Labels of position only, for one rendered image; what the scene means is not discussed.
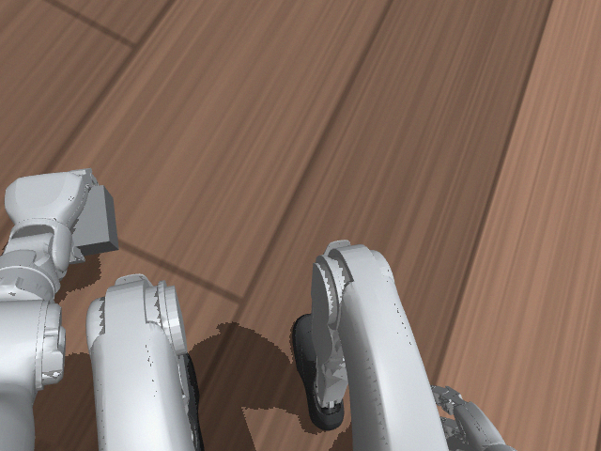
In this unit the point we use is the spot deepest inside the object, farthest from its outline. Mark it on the left robot hand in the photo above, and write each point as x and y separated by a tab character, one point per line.
55	196

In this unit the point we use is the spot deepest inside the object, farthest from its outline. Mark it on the left robot arm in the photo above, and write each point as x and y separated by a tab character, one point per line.
32	338

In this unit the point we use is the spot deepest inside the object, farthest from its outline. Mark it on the left robot foot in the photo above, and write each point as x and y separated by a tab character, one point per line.
193	403

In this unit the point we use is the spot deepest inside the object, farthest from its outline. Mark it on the small box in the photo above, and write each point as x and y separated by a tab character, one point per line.
94	231

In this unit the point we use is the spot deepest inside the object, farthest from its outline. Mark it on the right robot foot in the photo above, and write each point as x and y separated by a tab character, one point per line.
305	356

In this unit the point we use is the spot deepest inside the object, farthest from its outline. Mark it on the right robot hand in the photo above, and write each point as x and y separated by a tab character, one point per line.
471	430

